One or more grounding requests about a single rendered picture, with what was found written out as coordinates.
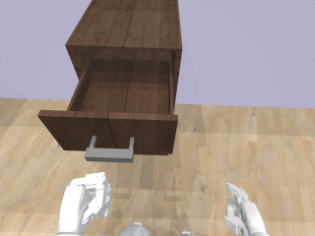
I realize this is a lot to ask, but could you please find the left robot shin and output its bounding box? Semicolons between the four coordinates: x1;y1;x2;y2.
133;222;143;226

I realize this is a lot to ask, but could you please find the cabinet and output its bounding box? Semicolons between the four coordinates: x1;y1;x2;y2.
65;0;183;156

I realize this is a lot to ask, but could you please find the robot left hand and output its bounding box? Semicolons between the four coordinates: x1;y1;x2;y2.
58;172;112;235

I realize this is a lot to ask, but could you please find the drawer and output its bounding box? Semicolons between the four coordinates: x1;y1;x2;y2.
37;58;178;154

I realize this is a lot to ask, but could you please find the robot right hand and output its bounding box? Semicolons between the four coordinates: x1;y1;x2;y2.
224;182;267;236

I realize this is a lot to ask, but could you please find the handle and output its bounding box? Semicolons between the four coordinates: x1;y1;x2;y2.
84;136;135;163

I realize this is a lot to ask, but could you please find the robot left thigh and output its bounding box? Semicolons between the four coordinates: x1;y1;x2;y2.
118;224;149;236

